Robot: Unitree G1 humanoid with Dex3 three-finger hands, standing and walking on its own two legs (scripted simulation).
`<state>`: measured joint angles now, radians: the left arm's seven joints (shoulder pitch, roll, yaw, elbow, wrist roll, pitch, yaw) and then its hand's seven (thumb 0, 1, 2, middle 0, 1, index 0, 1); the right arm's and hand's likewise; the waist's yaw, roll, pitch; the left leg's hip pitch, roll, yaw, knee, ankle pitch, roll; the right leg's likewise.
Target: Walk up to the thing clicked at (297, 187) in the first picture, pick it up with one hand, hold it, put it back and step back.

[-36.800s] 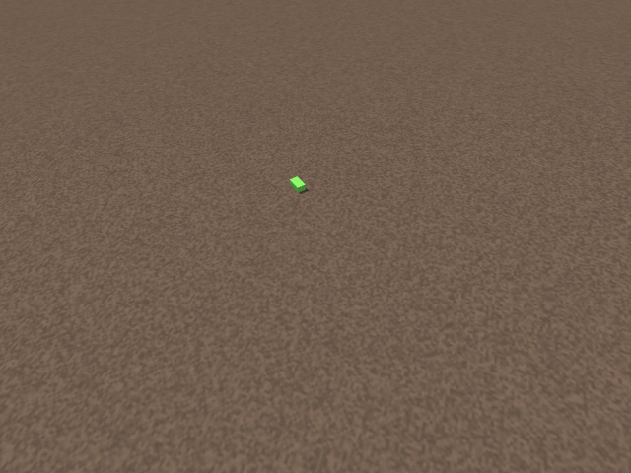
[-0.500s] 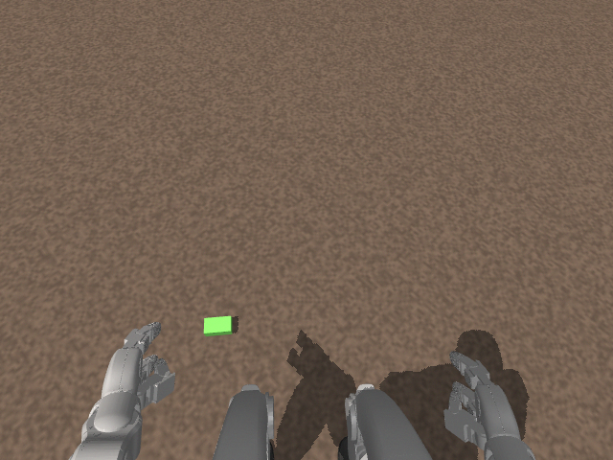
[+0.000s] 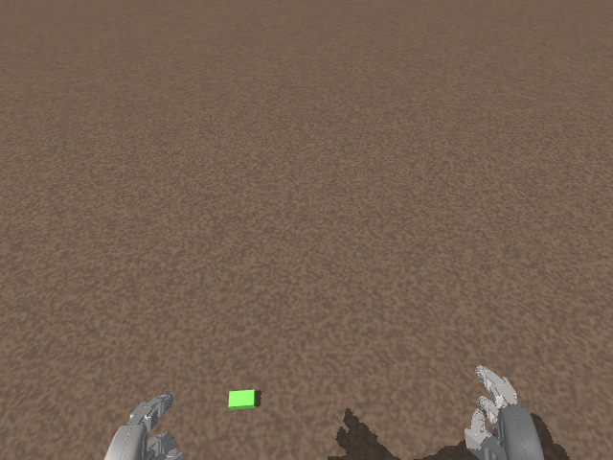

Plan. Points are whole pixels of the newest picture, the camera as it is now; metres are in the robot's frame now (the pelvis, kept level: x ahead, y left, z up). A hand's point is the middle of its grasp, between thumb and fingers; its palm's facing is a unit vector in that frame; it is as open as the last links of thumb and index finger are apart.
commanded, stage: home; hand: left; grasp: from above
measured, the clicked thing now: (242, 399) +0.44 +0.22 -0.70
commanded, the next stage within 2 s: stand in 1.86 s
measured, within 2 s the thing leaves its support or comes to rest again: neither
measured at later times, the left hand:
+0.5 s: hand out of the picture +0.16 +0.18 -0.05, palm faces +0.04 -0.98 -0.21, open 7.4 cm
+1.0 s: hand out of the picture +0.15 +0.17 -0.05, palm faces +0.04 -0.98 -0.21, open 7.4 cm
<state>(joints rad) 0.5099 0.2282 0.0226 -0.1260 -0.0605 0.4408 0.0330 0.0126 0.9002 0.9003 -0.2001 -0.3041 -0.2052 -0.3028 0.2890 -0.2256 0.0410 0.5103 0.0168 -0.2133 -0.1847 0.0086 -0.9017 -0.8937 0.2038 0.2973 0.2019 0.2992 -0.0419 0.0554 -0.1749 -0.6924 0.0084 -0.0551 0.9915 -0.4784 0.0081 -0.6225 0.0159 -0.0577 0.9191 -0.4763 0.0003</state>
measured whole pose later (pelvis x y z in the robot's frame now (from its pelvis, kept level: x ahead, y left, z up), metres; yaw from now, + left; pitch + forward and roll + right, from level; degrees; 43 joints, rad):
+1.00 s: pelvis -0.01 +0.00 +0.00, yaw +0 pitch +9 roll -2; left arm 0.49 0.24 0.02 -0.12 -0.05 0.44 0.02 0.01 0.90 0.90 -0.20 -0.30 -0.20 -0.30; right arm 0.29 -0.22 0.04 0.54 0.01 -0.24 -0.18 0.01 -0.90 -0.89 0.21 0.30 0.20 0.30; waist -0.03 0.04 -0.16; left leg -0.69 0.01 -0.05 1.00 -0.47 0.00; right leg -0.63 0.02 -0.05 0.94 -0.48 0.00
